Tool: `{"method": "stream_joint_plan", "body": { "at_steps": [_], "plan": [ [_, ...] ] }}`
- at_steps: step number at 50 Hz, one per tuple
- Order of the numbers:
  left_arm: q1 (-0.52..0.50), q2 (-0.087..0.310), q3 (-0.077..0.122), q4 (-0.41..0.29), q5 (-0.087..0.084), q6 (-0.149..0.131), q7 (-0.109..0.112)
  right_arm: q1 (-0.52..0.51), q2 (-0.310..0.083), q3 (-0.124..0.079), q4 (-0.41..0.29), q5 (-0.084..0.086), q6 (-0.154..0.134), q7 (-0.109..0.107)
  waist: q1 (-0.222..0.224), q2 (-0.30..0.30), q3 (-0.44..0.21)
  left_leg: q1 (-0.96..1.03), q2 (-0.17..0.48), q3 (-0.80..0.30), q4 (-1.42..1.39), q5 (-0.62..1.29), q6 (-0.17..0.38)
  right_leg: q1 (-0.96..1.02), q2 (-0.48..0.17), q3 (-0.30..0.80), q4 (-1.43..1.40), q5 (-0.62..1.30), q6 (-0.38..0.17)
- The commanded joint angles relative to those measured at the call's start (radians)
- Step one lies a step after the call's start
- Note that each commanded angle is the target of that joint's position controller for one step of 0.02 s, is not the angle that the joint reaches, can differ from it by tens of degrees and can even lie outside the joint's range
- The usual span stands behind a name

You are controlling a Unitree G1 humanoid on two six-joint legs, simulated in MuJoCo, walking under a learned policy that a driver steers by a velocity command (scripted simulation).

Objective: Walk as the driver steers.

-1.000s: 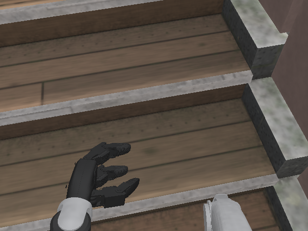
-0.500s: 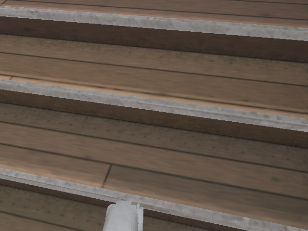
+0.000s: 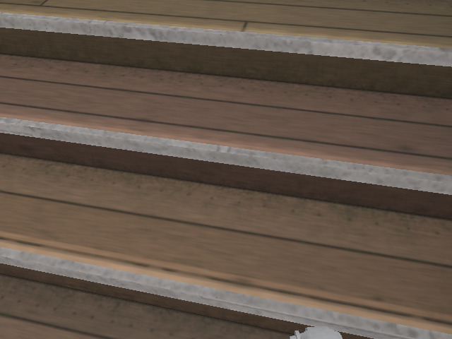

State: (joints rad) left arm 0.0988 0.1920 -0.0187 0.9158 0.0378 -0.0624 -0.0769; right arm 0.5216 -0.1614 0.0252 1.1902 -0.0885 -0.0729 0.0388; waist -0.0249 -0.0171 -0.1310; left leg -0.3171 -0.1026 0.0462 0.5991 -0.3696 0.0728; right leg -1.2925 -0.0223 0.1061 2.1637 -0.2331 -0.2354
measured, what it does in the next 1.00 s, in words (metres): climbs: right foot 0.16 m higher, then left foot 0.16 m higher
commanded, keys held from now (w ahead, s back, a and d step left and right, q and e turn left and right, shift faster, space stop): w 0.58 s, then w+e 0.42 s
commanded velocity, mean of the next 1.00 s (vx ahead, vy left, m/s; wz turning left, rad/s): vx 0.50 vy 0.00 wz -0.12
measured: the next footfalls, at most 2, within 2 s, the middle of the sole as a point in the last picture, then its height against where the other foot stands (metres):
right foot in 0.18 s outside the picture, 0.16 m higher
left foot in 0.76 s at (205, 245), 0.16 m higher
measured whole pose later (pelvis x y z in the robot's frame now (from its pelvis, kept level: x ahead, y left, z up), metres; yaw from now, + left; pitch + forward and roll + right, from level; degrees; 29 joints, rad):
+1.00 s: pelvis +0.63 +0.00 +0.31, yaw -9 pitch +6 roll +3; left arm 0.23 0.21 0.03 1.01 0.02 -0.07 -0.11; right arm 0.32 -0.21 -0.02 1.09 -0.07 -0.04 0.05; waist 0.00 -0.05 -0.10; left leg -0.44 0.00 0.22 0.70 -0.37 0.06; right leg -1.07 -0.01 0.20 1.99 -0.01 -0.25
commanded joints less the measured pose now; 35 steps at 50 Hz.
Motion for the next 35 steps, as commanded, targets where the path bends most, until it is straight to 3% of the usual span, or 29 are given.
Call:
{"method": "stream_joint_plan", "body": {
  "at_steps": [1, 2, 3, 6, 7, 8, 9, 10, 11, 12, 13, 14, 16, 18, 19, 21, 22, 23, 24, 25, 26, 27, 28, 30, 31, 32, 33, 34, 35],
  "plan": [
    [-0.144, -0.030, -0.043, -0.139, -0.017, -0.006, 0.028, 0.008, -0.021, 0.025, -0.014, -0.047, -0.045, -0.010, 0.038, -0.020, 0.114, 0.006, 0.240, -0.203, -0.288, 0.256, 0.110, -0.129, -0.063, -0.029, -0.076, 0.018, -0.019],
    [-0.311, -0.122, -0.067, -0.287, -0.054, 0.004, 0.097, -0.028, -0.100, -0.017, -0.032, 0.113, -0.068, -0.027, 0.036, -0.010, 0.279, -0.163, 0.260, -0.215, -0.492, 0.080, 0.119, -0.026, -0.027, -0.179, -0.209, -0.149, 0.104],
    [-0.355, -0.102, -0.074, -0.323, -0.057, 0.010, 0.126, -0.014, -0.087, -0.010, -0.028, 0.122, -0.071, -0.060, 0.025, 0.011, 0.290, -0.183, 0.273, -0.257, -0.572, 0.084, 0.129, 0.065, -0.090, -0.160, -0.330, -0.140, 0.134],
    [-0.183, -0.076, -0.071, -0.284, -0.082, 0.045, 0.122, -0.058, -0.137, -0.040, -0.095, 0.128, -0.042, -0.086, 0.053, 0.056, 0.140, -0.063, 0.265, -0.061, -0.612, 0.709, 0.137, 0.575, -0.066, -0.278, -0.804, -0.154, 0.118],
    [-0.062, -0.083, -0.061, -0.230, -0.085, 0.051, 0.126, -0.027, -0.150, -0.051, -0.093, 0.122, -0.040, -0.087, 0.079, 0.092, 0.030, 0.109, 0.270, -0.009, -0.456, 1.251, 0.140, 0.670, 0.005, -0.323, -0.817, -0.178, 0.103],
    [0.074, -0.031, -0.033, -0.181, -0.096, 0.045, 0.128, -0.017, -0.201, -0.069, -0.103, 0.111, -0.042, -0.082, 0.129, 0.160, -0.044, 0.258, 0.288, -0.018, -0.284, 1.580, 0.131, 0.734, 0.063, -0.346, -0.910, -0.251, 0.102],
    [0.179, 0.011, -0.012, -0.147, -0.086, 0.021, 0.127, -0.049, -0.202, -0.077, -0.131, 0.104, -0.050, -0.064, 0.177, 0.179, -0.108, 0.349, 0.290, -0.023, -0.105, 1.636, 0.104, 0.846, 0.088, -0.327, -1.110, -0.214, 0.108],
    [0.281, 0.104, 0.031, -0.107, -0.064, 0.007, 0.130, -0.076, -0.177, -0.085, -0.156, 0.094, -0.064, -0.049, 0.206, 0.181, -0.160, 0.265, 0.254, -0.040, 0.159, 1.524, 0.073, 0.984, 0.028, -0.109, -1.179, -0.291, 0.087],
    [0.353, 0.219, 0.074, -0.072, -0.036, 0.011, 0.139, -0.053, -0.091, -0.092, -0.224, 0.114, -0.058, -0.016, 0.168, -0.123, -0.199, -0.114, 0.107, -0.040, 0.519, 1.066, 0.019, 1.163, -0.201, 0.435, -1.471, -0.493, -0.027],
    [0.305, 0.260, 0.102, -0.060, -0.050, 0.022, 0.134, -0.096, -0.051, -0.095, -0.248, 0.066, -0.059, 0.004, 0.129, -0.281, -0.185, -0.215, -0.010, -0.098, 0.936, 0.299, 0.006, 1.091, -0.289, 0.847, -1.859, -0.607, -0.068],
    [0.177, 0.182, 0.093, -0.063, -0.039, 0.013, 0.126, -0.069, 0.002, -0.087, -0.286, 0.035, -0.059, 0.025, 0.036, -0.119, -0.084, -0.336, 0.042, -0.199, 1.157, 0.319, 0.023, 0.998, -0.291, 0.766, -1.854, -0.668, -0.036],
    [0.148, 0.094, 0.079, -0.022, -0.033, 0.004, 0.116, -0.132, 0.047, -0.073, -0.335, 0.033, -0.054, 0.022, 0.008, 0.012, 0.045, -0.418, 0.059, -0.168, 1.218, 0.346, 0.034, 0.880, -0.295, 0.639, -1.796, -0.646, 0.006],
    [0.184, -0.052, 0.051, 0.056, -0.008, -0.034, 0.099, -0.227, 0.083, -0.057, -0.418, 0.033, -0.030, 0.002, -0.029, 0.092, 0.147, -0.529, 0.084, -0.175, 1.252, 0.321, 0.066, 0.764, -0.228, 0.347, -1.708, -0.380, 0.065],
    [0.225, -0.067, 0.051, 0.103, -0.020, -0.069, 0.075, -0.224, 0.112, -0.042, -0.442, 0.051, 0.007, -0.020, -0.054, 0.026, 0.165, -0.664, 0.059, -0.191, 1.363, 0.252, 0.075, 0.806, -0.186, 0.213, -1.738, -0.254, 0.094],
    [0.247, -0.040, 0.057, 0.120, -0.035, -0.078, 0.070, -0.225, 0.116, -0.033, -0.459, 0.039, 0.022, -0.026, -0.062, 0.010, 0.176, -0.731, 0.073, -0.204, 1.324, 0.220, 0.071, 0.848, -0.167, 0.138, -1.746, -0.191, 0.098],
    [0.295, -0.007, 0.066, 0.112, -0.047, -0.084, 0.082, -0.286, 0.079, -0.035, -0.497, 0.047, 0.041, -0.029, -0.051, 0.032, 0.179, -0.805, 0.113, -0.154, 1.215, 0.175, 0.039, 0.914, -0.173, 0.091, -1.823, -0.157, 0.073],
    [0.198, -0.023, 0.044, 0.100, 0.103, -0.041, 0.030, -0.380, -0.050, -0.040, -0.441, 0.098, 0.025, 0.016, 0.013, -0.073, 0.110, -0.927, 0.085, -0.215, 1.270, 0.296, 0.149, 0.937, -0.116, 0.046, -1.817, -0.167, 0.052],
    [0.261, -0.038, 0.033, 0.106, 0.112, -0.027, 0.008, -0.344, -0.034, -0.040, -0.404, 0.084, 0.008, 0.036, -0.004, -0.088, 0.140, -1.013, 0.100, -0.188, 1.411, 0.332, 0.182, 0.960, -0.144, 0.092, -1.837, -0.115, 0.026],
    [0.344, -0.018, 0.057, 0.098, -0.061, -0.061, 0.055, -0.361, 0.095, -0.033, -0.486, 0.058, 0.026, -0.016, -0.035, -0.029, 0.145, -0.929, 0.102, -0.115, 1.336, 0.234, 0.073, 0.995, -0.196, 0.059, -1.865, -0.108, 0.030],
    [0.397, -0.028, 0.042, 0.120, -0.073, -0.069, 0.074, -0.442, 0.102, -0.022, -0.505, 0.061, 0.033, -0.042, -0.002, 0.017, 0.184, -0.967, 0.107, -0.066, 1.367, 0.196, 0.045, 0.976, -0.189, 0.045, -1.878, -0.039, 0.016],
    [0.470, -0.069, 0.011, 0.166, 0.125, -0.042, 0.025, -0.540, 0.002, -0.012, -0.478, 0.080, 0.027, 0.014, 0.080, -0.086, 0.096, -1.208, 0.108, -0.121, 1.556, 0.232, 0.178, 1.133, -0.153, 0.054, -1.855, -0.092, -0.014],
    [0.465, 0.046, 0.066, 0.128, -0.038, -0.076, 0.075, -0.600, 0.151, -0.006, -0.593, 0.052, 0.038, -0.044, 0.020, -0.039, 0.227, -1.239, 0.116, -0.067, 1.569, 0.041, 0.081, 1.163, -0.234, 0.115, -1.944, -0.139, -0.015],
    [0.467, 0.072, 0.063, 0.149, -0.045, -0.090, 0.093, -0.662, 0.128, 0.003, -0.625, 0.036, 0.041, -0.064, 0.020, 0.011, 0.285, -1.291, 0.162, -0.054, 1.487, -0.037, 0.066, 1.162, -0.232, 0.117, -1.973, -0.148, -0.006],
    [0.535, 0.065, 0.057, 0.183, -0.032, -0.083, 0.120, -0.777, 0.103, 0.024, -0.710, 0.047, 0.027, -0.070, 0.053, 0.040, 0.295, -1.249, 0.210, 0.024, 1.263, -0.101, 0.044, 1.192, -0.205, 0.074, -2.077, -0.119, 0.040],
    [0.739, -0.142, -0.021, 0.301, 0.149, -0.049, 0.028, -0.875, 0.012, 0.027, -0.677, 0.082, 0.056, -0.021, 0.162, 0.002, -0.032, -1.311, 0.212, -0.042, 1.171, 0.183, 0.177, 1.366, -0.202, 0.104, -1.935, -0.091, 0.008],
    [0.626, -0.095, -0.012, 0.248, 0.128, -0.020, -0.031, -0.897, 0.043, 0.033, -0.684, 0.057, 0.091, 0.006, 0.099, -0.067, 0.048, -1.138, 0.232, 0.006, 0.964, 0.189, 0.215, 1.244, -0.205, 0.004, -2.083, 0.122, 0.013],
    [0.587, -0.077, -0.012, 0.235, 0.086, -0.010, -0.051, -0.994, 0.052, 0.046, -0.700, 0.022, 0.113, 0.021, 0.102, -0.086, 0.059, -0.898, 0.203, 0.055, 0.886, 0.120, 0.206, 1.036, -0.184, -0.018, -2.170, 0.148, -0.021],
    [0.507, -0.015, -0.003, 0.173, 0.037, -0.028, -0.054, -0.939, 0.063, 0.043, -0.665, 0.020, 0.109, 0.046, 0.044, -0.143, 0.037, -0.658, 0.149, 0.132, 0.872, 0.056, 0.161, 0.997, -0.178, -0.087, -2.147, 0.549, -0.032],
    [0.574, 0.054, 0.005, 0.203, 0.040, -0.043, -0.054, -0.948, 0.068, 0.049, -0.671, 0.050, 0.109, 0.064, 0.017, -0.142, -0.005, -0.531, 0.108, 0.194, 0.842, 0.110, 0.135, 1.029, -0.204, -0.114, -2.084, 1.092, -0.069]
  ]
}}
